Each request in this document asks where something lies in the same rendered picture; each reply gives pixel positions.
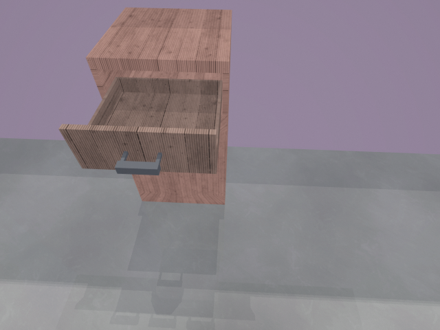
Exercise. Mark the cabinet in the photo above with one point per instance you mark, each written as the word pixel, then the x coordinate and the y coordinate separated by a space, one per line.
pixel 178 44

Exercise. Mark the handle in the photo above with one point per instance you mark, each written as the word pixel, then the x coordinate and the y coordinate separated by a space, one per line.
pixel 138 168

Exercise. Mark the drawer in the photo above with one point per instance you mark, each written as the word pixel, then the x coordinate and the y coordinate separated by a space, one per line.
pixel 179 118

